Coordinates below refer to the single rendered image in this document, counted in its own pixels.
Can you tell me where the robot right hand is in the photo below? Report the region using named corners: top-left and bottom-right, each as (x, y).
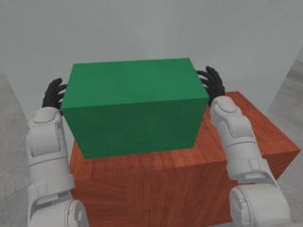
top-left (196, 66), bottom-right (225, 108)

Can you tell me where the carton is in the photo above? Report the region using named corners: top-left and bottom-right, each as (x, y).
top-left (60, 58), bottom-right (209, 159)

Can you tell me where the robot left upper arm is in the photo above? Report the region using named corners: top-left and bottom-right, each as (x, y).
top-left (28, 200), bottom-right (90, 227)

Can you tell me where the right robot forearm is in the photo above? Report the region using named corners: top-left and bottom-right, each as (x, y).
top-left (209, 96), bottom-right (292, 219)

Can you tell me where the robot right upper arm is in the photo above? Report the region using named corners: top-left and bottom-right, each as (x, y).
top-left (229, 183), bottom-right (303, 227)

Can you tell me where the robot left hand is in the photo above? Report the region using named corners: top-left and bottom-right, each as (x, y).
top-left (42, 78), bottom-right (67, 116)

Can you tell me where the left robot forearm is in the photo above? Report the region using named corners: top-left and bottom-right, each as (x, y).
top-left (26, 107), bottom-right (76, 227)

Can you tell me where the pedestal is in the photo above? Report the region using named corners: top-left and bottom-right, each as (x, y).
top-left (69, 91), bottom-right (301, 227)

